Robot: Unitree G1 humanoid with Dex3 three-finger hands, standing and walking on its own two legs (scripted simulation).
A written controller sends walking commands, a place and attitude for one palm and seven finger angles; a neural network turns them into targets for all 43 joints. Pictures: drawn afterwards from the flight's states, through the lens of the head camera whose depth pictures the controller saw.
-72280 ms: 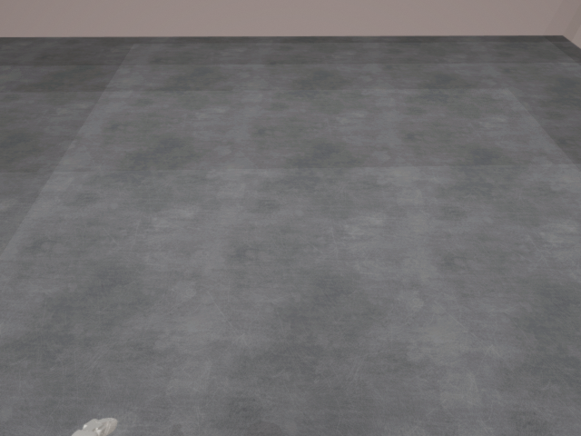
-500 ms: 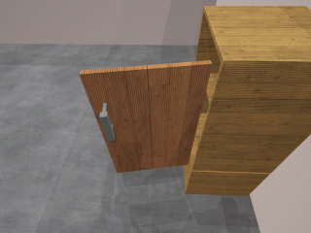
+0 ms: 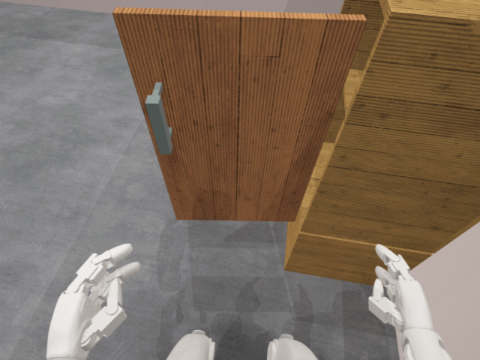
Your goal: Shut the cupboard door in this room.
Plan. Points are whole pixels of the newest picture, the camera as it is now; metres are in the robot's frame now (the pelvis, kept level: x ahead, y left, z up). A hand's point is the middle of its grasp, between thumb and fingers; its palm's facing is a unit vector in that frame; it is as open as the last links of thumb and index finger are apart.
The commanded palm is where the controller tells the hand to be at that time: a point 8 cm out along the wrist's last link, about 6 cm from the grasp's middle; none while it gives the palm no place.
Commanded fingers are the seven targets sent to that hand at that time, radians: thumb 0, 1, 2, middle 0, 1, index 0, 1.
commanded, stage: raise the hand and make a fist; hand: left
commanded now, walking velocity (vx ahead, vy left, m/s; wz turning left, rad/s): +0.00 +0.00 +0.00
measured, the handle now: (162, 119) +0.49 +0.19 +0.11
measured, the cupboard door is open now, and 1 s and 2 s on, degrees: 99 99 99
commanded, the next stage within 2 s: bring the fist close to the handle in 1.48 s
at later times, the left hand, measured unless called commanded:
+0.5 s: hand (106, 276) +0.22 +0.21 +0.07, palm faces +0.08 -1.00 -0.04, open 3.7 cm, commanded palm +0.18 +0.26 +0.08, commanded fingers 0.00 0.90 0.90 -1.06 -1.24 -1.06 -1.24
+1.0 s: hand (89, 248) +0.24 +0.23 +0.10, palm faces +0.08 -1.00 -0.04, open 3.1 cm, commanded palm +0.21 +0.28 +0.11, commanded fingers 0.00 0.90 0.90 -1.30 -1.50 -1.30 -1.50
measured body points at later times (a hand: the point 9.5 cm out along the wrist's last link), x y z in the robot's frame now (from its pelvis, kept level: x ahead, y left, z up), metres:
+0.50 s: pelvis +0.00 +0.02 +0.01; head +0.06 +0.01 +0.46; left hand +0.21 +0.26 +0.08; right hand +0.14 -0.23 -0.08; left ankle +0.01 +0.13 -0.65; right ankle +0.03 -0.06 -0.65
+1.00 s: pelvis +0.02 +0.04 +0.03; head +0.06 +0.04 +0.48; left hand +0.23 +0.28 +0.11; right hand +0.21 -0.17 -0.04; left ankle +0.01 +0.13 -0.65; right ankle +0.03 -0.06 -0.65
